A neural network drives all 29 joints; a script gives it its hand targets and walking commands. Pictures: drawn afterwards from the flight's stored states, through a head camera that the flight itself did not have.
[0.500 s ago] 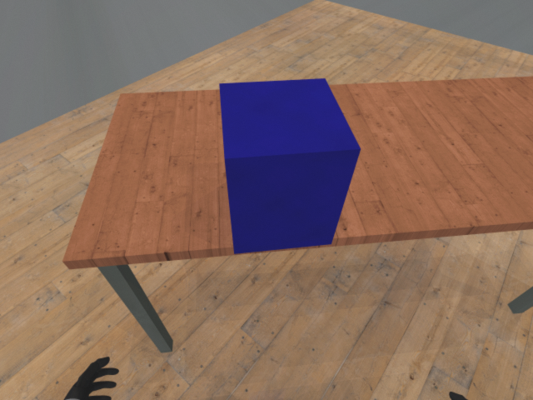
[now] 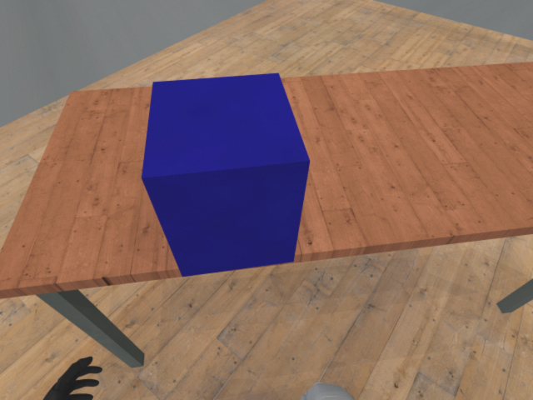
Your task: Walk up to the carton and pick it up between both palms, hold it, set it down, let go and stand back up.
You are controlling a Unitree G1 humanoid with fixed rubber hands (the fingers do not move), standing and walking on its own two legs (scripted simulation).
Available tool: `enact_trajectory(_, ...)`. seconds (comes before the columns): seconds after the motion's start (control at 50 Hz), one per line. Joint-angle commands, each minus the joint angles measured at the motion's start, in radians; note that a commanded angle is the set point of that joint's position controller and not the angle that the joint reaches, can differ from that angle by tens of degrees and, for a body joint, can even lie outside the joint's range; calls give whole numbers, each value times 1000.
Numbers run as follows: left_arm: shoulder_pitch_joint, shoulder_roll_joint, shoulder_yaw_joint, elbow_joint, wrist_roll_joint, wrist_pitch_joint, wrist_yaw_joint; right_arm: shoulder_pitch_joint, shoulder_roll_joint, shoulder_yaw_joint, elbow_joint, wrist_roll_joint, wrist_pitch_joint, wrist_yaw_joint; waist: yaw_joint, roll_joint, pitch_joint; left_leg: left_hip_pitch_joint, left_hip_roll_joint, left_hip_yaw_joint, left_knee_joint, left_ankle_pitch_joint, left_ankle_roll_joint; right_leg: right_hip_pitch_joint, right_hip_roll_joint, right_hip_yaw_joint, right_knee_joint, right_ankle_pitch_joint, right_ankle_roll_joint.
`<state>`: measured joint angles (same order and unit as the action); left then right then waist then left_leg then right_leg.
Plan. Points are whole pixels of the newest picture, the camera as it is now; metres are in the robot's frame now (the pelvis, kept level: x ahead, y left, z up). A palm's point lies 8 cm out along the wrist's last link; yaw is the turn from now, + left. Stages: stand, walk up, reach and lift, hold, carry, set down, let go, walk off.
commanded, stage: walk up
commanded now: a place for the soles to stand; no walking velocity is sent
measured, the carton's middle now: (228, 178) +0.43 +0.07 +0.08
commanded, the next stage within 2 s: reach and lift in 1.50 s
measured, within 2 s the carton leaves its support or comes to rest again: neither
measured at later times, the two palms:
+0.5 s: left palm out of the picture +0.13 +0.31 -0.08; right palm (463, 357) +0.20 -0.31 -0.08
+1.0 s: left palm out of the picture +0.10 +0.31 -0.07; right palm out of the picture +0.13 -0.30 -0.08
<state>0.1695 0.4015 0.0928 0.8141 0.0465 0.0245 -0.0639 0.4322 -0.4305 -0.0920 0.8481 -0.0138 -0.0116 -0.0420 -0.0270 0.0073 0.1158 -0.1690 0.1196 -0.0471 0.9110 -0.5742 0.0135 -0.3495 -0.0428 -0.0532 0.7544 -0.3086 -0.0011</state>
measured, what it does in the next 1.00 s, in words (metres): steps on the spot: left foot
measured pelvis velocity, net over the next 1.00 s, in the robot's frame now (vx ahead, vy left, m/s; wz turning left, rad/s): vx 0.03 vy -0.01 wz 0.13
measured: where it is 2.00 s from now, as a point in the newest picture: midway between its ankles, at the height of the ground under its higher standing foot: outside the picture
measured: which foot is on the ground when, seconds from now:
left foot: up 0.00-0.20, down 0.22-1.00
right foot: down 0.00-1.00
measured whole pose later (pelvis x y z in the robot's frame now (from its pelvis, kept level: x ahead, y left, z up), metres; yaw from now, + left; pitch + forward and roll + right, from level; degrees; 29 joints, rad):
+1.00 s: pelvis +0.03 -0.01 +0.03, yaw +8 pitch -4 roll -1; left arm 0.07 0.38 0.02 1.07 -0.02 -0.02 0.00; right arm 0.12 -0.36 -0.02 1.10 0.02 0.00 0.01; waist -0.02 0.00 0.05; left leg -0.22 -0.02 -0.01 0.38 -0.10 0.02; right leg -0.08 -0.02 -0.07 0.38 -0.24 0.00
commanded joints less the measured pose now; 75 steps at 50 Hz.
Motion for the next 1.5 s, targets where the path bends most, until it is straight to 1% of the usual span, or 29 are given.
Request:
enact_trajectory(0.0, 32, 280, 57, -115, -22, -21, 73, -32, -200, -33, -157, 32, -15, -8, 67, -118, -47, -382, -56, -75, 300, 13, 24, 245, -323, 406, -404, 127, -247)
enact_trajectory(0.02, 6, 247, 38, -115, -24, -21, 78, 20, -189, -31, -123, 27, -16, -3, 37, -116, -78, -316, -37, -69, 245, 27, 13, 231, -319, 342, -358, 317, -242)
enact_trajectory(0.04, -15, 233, 27, -124, -23, -25, 80, 30, -185, -28, -126, 21, -14, -2, 22, -113, -72, -247, -33, -66, 195, 20, 0, 147, -329, 309, -345, 393, -245)
enact_trajectory(0.08, -60, 225, 8, -137, -35, -32, 80, 23, -181, -22, -120, 19, 1, -3, 8, -127, -52, -156, -37, -22, 73, 50, -14, 61, -340, 264, -322, 504, -238)
enact_trajectory(0.12, -95, 223, -16, -142, -44, -34, 81, 19, -164, -17, -112, 26, 12, 7, 1, -187, -68, -88, -28, 15, -95, 151, -10, 67, -302, 180, -261, 611, -196)
enact_trajectory(0.14, -102, 235, -24, -136, -51, -31, 81, 15, -163, -17, -102, 24, 16, 12, -11, -181, -86, -48, -49, 33, -166, 220, -4, 75, -298, 167, -228, 630, -169)
enact_trajectory(0.18, -132, 252, -33, -135, -73, -23, 75, -13, -194, -30, -98, 24, 23, 17, -31, -175, -120, 51, -46, 10, -322, 441, 11, 21, -285, 149, -167, 504, -112)
enact_trajectory(0.2, -93, 250, -38, -130, -80, -19, 72, -79, -245, -37, -110, 12, 22, 15, -16, -43, -112, 33, 7, -134, -411, 549, 40, -13, -226, 142, -106, 336, -60)
enact_trajectory(0.22, -63, 233, -38, -126, -88, -18, 72, -160, -315, -55, -136, 13, 20, 23, 28, 103, -112, -50, 119, -299, -463, 621, 105, 6, -96, 43, 7, 130, -10)
enact_trajectory(0.24, -67, 240, -26, -113, -98, 2, 87, -184, -326, -46, -144, 27, 15, 27, 3, 159, -122, -166, 215, -401, -510, 650, 226, 116, 29, 10, 96, -204, -4)
enact_trajectory(0.26, -65, 237, -18, -95, -93, 14, 95, -219, -297, -38, -148, 21, 8, 32, 3, 138, -101, -201, 244, -430, -527, 655, 281, 130, 33, 42, 171, -303, -1)
enact_trajectory(0.3, -45, 222, -25, -76, -83, 3, 91, -224, -266, -23, -148, 12, 7, 27, -6, 149, -142, -93, 223, -347, -494, 791, 274, 77, 26, 77, 202, -350, -3)
enact_trajectory(0.34, 27, 195, -35, -50, -85, -23, 100, -293, -236, -7, -150, 15, 23, 28, 31, 200, -173, -18, 150, -222, -403, 949, 215, 107, 10, 78, -32, -230, -8)
enact_trajectory(0.38, 25, 215, -47, -2, -74, -45, 105, -328, -195, 8, -124, 33, 34, 38, 42, 130, -202, 3, 95, -143, -299, 895, 92, 195, -40, 127, -342, 129, -4)
enact_trajectory(0.4, 0, 266, -40, 2, -62, -52, 107, -317, -159, 32, -123, 52, 29, 40, 29, 10, -249, -29, 34, -90, -210, 828, 37, 257, -152, 274, -391, 282, -26)
enact_trajectory(0.42, -107, 306, -26, -21, -61, -54, 103, -289, -162, 37, -108, 49, 27, 46, -17, -14, -206, -65, -47, -58, -256, 576, -12, 192, -248, 390, -373, 318, -82)
enact_trajectory(0.44, -142, 315, -29, -15, -62, -52, 92, -296, -197, 17, -70, 41, 38, 37, -17, -41, -166, 9, -58, -60, -294, 424, -5, 86, -263, 372, -345, 302, -139)
enact_trajectory(0.48, -126, 264, -45, 14, -71, -61, 85, -331, -209, 15, -60, 36, 31, 35, -1, -16, -166, 63, -7, -95, -372, 614, 17, 107, -187, 242, -328, 330, -78)
enact_trajectory(0.52, -99, 261, -51, 46, -76, -64, 88, -354, -204, 15, -31, 39, 18, 43, 17, -73, -189, 54, 8, -91, -389, 718, 31, 172, -152, 195, -344, 420, -19)
enact_trajectory(0.58, -131, 244, -51, 71, -73, -62, 81, -349, -181, 29, 20, 45, 13, 44, 7, -106, -230, 96, 13, -78, -440, 709, 31, 195, -144, 151, -366, 372, -36)
enact_trajectory(0.72, -164, 221, -46, 136, -69, -58, 77, -379, -178, 33, 119, 37, 13, 49, 12, -56, -142, 61, -5, -69, -530, 539, 23, 153, -142, 138, -475, 95, -42)
enact_trajectory(0.82, -170, 209, -34, 167, -69, -59, 74, -386, -166, 35, 160, 36, 3, 49, 18, -40, -112, -22, 3, -116, -599, 400, 31, 185, -118, 114, -493, -21, -36)
enact_trajectory(1.0, -136, 181, -32, 216, -70, -62, 75, -387, -143, 37, 191, 34, -18, 46, 27, 50, -98, -104, 14, -167, -681, 277, 31, 252, -94, 93, -479, -3, -32)
enact_trajectory(1.1, -99, 172, -33, 230, -66, -67, 76, -385, -141, 34, 193, 35, -18, 43, 29, 51, -115, -108, 15, -175, -696, 235, 34, 252, -84, 85, -465, -8, -35)
enact_trajectory(1.12, -97, 165, -31, 229, -67, -67, 77, -390, -130, 35, 187, 32, -18, 45, 33, 94, -99, -129, 12, -172, -694, 225, 32, 257, -85, 84, -464, 6, -27)
enact_trajectory(1.18, -99, 167, -31, 230, -63, -70, 77, -387, -130, 29, 186, 35, -20, 42, 23, 29, -101, -85, 7, -159, -660, 274, 24, 219, -95, 94, -483, 10, -33)
enact_trajectory(1.24, -83, 156, -32, 226, -63, -72, 79, -378, -126, 30, 183, 29, -19, 43, 25, 66, -131, -69, 13, -179, -674, 257, 39, 226, -87, 85, -467, 26, -30)
enact_trajectory(1.34, -68, 154, -36, 222, -61, -75, 81, -378, -126, 31, 174, 36, -15, 40, 21, 30, -146, -30, 11, -161, -629, 367, 37, 217, -96, 90, -474, 60, -30)
enact_trajectory(1.48, -48, 157, -34, 213, -59, -70, 80, -391, -121, 31, 163, 32, -12, 40, 28, 28, -134, -33, 3, -163, -628, 365, 43, 212, -98, 89, -473, 54, -28)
